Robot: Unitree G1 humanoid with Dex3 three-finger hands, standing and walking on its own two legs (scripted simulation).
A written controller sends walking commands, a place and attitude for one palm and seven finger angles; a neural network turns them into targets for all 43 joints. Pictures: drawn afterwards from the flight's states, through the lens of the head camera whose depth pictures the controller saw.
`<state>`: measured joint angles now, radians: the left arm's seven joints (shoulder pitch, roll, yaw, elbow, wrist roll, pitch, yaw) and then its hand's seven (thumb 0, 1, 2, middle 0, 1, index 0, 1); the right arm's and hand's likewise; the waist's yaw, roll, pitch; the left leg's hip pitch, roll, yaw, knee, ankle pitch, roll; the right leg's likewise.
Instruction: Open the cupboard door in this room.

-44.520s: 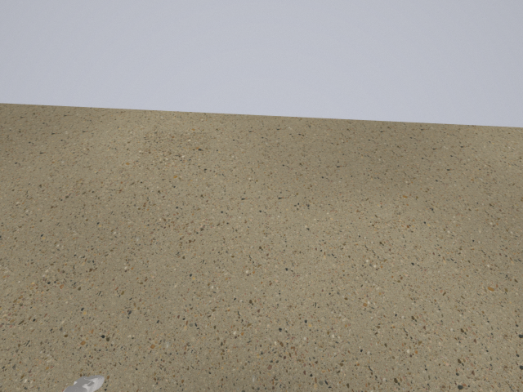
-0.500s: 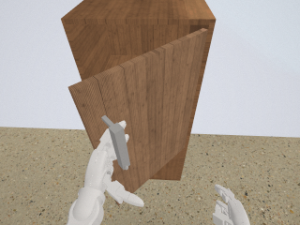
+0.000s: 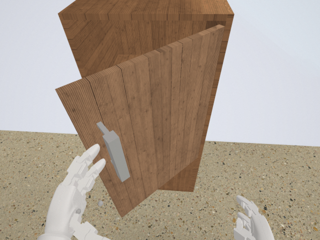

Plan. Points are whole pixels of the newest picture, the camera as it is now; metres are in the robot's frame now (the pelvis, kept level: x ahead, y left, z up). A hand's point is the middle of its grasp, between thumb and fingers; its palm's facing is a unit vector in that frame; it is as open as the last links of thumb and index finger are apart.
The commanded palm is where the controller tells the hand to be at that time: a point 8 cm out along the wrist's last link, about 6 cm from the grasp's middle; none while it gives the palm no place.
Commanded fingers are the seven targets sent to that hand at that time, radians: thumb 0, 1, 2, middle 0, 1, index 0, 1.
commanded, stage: slide the hand sideways off the handle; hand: left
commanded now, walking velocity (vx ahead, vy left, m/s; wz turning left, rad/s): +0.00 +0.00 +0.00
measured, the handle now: (113, 152) +0.28 +0.13 +0.12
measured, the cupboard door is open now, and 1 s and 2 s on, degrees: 44 44 44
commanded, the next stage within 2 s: draw the hand back to the body in 0.36 s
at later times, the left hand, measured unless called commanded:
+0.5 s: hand (76, 220) +0.14 +0.16 +0.11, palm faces -0.03 -1.00 -0.03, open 16.4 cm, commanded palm +0.12 +0.22 +0.12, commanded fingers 0.00 -0.50 0.30 -0.15 -0.30 -0.15 -0.30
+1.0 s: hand (46, 206) +0.15 +0.21 +0.14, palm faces +0.03 -0.99 -0.13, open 16.1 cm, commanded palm +0.12 +0.27 +0.16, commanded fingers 0.00 -0.22 0.42 -0.16 -0.30 -0.16 -0.30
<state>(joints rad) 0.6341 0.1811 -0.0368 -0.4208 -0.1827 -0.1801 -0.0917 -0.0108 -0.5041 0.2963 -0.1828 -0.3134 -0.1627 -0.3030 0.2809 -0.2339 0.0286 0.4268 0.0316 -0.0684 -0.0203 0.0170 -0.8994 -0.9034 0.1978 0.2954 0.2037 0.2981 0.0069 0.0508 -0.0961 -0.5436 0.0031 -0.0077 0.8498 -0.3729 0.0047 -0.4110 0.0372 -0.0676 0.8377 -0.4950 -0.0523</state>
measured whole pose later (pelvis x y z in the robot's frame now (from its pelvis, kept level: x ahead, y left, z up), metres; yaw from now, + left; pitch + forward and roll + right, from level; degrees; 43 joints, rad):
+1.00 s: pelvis -0.01 +0.02 +0.01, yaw +1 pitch +1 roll -2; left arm 0.60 0.30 0.18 -0.48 -0.28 -0.04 -0.20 -0.01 -0.46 0.32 -0.15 -0.30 -0.15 -0.30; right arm 0.27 -0.24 0.05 0.50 0.06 -0.18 -0.08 0.02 -0.90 -0.90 0.20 0.30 0.20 0.30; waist 0.04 0.06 -0.09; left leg -0.48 -0.01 -0.02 0.81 -0.34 0.03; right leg -0.32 0.03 -0.08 0.74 -0.44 -0.02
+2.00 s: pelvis +0.03 +0.01 +0.04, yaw -1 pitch -3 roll +0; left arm 0.48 0.35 0.32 -0.40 -0.09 -0.05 0.10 0.02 0.87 0.89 -0.21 -0.30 -0.21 -0.30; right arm 0.19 -0.23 0.02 0.62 0.02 -0.05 -0.08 0.02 -0.90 -0.90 0.20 0.30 0.20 0.30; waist 0.06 0.05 0.01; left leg -0.16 -0.01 0.02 0.44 -0.23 0.01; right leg -0.02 0.04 -0.03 0.38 -0.31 -0.04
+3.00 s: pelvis -0.11 +0.06 +0.02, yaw +2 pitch -2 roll -3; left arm 0.52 0.39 0.40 -0.55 -0.03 -0.18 0.17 0.01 0.88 0.90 -0.21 -0.30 -0.21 -0.30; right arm 0.24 -0.22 0.00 0.61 0.01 -0.04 -0.07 0.02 -0.90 -0.90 0.20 0.30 0.21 0.30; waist 0.01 0.00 0.03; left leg -0.41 -0.02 -0.01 0.63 -0.23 0.03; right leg -0.36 0.02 0.00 0.60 -0.23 0.02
